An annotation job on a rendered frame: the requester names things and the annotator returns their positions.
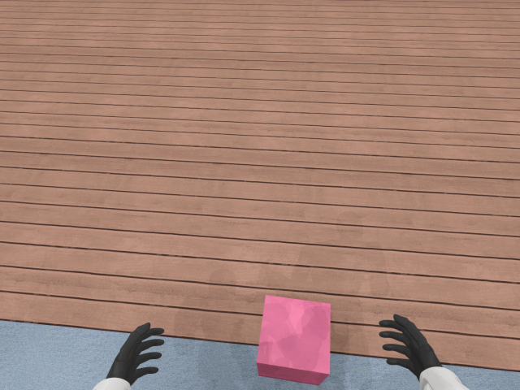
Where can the right robot forearm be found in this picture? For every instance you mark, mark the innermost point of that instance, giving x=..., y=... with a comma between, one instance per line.
x=440, y=378

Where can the robot right hand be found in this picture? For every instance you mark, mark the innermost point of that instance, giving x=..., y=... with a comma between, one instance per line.
x=420, y=354

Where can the robot left hand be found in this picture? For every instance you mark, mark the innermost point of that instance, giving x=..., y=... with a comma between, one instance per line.
x=126, y=362

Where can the carton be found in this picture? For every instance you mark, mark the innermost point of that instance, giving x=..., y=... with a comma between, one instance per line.
x=294, y=342

